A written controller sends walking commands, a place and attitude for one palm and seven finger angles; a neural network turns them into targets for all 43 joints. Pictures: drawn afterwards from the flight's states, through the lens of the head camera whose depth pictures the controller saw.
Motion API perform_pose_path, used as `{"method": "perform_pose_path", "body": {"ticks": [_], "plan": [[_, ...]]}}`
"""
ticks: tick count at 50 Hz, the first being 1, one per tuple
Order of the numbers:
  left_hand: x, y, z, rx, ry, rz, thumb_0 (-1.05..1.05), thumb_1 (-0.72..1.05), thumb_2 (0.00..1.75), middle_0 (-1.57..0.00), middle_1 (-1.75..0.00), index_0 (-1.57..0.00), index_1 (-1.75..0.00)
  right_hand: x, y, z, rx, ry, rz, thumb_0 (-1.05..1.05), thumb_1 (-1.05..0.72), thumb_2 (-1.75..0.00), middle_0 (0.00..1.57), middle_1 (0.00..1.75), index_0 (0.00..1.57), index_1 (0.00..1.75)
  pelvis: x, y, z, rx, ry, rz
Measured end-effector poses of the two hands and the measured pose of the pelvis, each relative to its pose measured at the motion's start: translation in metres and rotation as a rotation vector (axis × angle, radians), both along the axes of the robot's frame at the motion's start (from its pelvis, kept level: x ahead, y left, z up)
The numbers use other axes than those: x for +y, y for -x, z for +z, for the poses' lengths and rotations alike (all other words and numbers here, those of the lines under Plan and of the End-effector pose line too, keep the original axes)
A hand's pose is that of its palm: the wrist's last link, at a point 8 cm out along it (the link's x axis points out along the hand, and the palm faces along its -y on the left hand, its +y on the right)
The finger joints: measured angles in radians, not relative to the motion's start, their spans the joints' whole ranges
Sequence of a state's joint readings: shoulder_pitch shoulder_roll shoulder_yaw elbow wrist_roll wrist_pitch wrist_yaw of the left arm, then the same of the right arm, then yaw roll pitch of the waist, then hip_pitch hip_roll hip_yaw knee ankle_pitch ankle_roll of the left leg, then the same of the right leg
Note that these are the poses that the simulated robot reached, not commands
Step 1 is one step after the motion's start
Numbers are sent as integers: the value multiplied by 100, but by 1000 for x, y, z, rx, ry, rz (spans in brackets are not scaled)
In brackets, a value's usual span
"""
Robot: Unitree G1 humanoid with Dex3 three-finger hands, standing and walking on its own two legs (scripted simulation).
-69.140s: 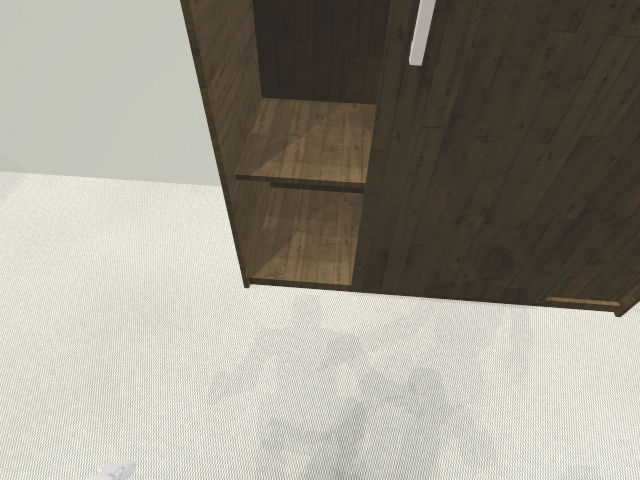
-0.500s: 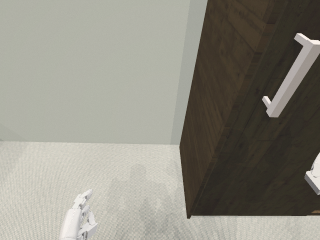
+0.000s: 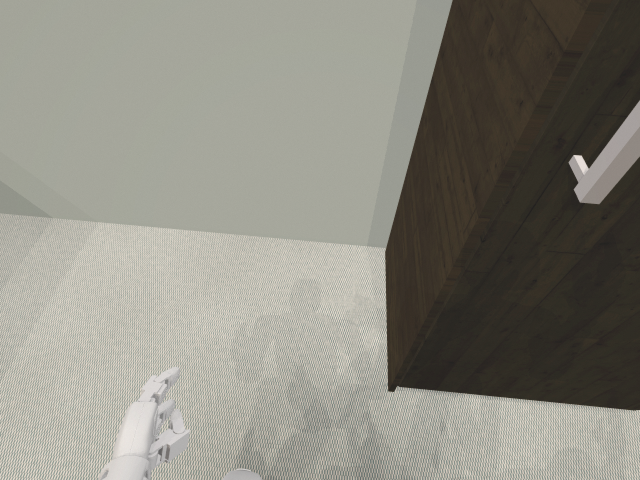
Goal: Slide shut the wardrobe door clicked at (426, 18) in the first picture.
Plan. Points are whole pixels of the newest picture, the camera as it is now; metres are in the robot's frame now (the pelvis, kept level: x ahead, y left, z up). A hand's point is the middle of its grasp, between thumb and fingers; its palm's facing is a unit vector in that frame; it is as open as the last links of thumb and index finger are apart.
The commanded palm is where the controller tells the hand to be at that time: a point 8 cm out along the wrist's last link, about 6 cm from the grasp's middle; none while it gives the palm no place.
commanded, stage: step back with the hand held close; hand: right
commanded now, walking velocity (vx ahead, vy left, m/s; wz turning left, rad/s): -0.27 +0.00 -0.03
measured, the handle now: (630, 115) +0.44 -0.29 +0.26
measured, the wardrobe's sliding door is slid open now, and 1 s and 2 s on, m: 0.00 0.00 0.00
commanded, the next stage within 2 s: stop stepping back and stand still in 0.50 s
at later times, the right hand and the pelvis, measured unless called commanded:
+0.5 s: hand out of the picture +0.08 -0.26 +0.19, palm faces +0.57 +0.69 -0.45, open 7.4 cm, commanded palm +0.00 -0.29 +0.19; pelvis -0.11 +0.02 -0.02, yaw -5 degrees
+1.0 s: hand out of the picture -0.14 -0.32 +0.19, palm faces +0.63 +0.71 -0.31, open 7.4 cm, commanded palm -0.20 -0.32 +0.19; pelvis -0.31 -0.01 +0.00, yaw -5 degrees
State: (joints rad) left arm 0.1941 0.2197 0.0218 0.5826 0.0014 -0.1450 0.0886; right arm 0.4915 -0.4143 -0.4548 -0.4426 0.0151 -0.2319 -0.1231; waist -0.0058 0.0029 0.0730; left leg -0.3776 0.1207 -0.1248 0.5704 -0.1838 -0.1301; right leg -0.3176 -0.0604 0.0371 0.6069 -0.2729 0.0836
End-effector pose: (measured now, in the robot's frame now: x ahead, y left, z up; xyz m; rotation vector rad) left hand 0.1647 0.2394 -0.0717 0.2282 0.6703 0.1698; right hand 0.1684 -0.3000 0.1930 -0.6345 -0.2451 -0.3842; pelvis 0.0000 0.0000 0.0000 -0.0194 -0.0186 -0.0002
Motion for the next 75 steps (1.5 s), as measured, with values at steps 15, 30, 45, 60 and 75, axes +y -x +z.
{"method": "perform_pose_path", "body": {"ticks": [15, 30, 45, 60, 75], "plan": [[3, 73, -18, 21, -2, -35, 1, 90, 90, -20, -30, -20, -30, 4, 78, 1, -150, 6, -59, 2, -89, -90, 22, 30, 21, 31, 12, 60, -14, -18, -3, -44], [12, 140, -27, -4, -52, -63, 1, 90, 90, -20, -30, -20, -30, 4, 169, 11, -255, 68, -16, 1, -89, -90, 22, 30, 21, 31, 7, 150, -34, -63, 2, -28], [-22, 280, -33, 66, -30, -117, 2, 90, 90, -20, -30, -20, -30, -37, 330, 3, -287, -23, -143, 1, -88, -90, 22, 30, 21, 31, -8, 274, -31, -60, -14, -108], [-35, 386, 34, -51, 2, -104, 1, 89, 90, -20, -31, -21, -30, -7, 419, 41, -179, -8, 15, 2, -89, -90, 21, 30, 21, 30, -3, 392, 10, 28, 18, -40], [-30, 476, 1, 132, -117, 34, 1, 90, 90, -20, -30, -20, -30, -51, 430, -19, -84, -181, -22, 2, -89, -90, 21, 30, 20, 30, -51, 423, -3, -3, -15, -8]]}}
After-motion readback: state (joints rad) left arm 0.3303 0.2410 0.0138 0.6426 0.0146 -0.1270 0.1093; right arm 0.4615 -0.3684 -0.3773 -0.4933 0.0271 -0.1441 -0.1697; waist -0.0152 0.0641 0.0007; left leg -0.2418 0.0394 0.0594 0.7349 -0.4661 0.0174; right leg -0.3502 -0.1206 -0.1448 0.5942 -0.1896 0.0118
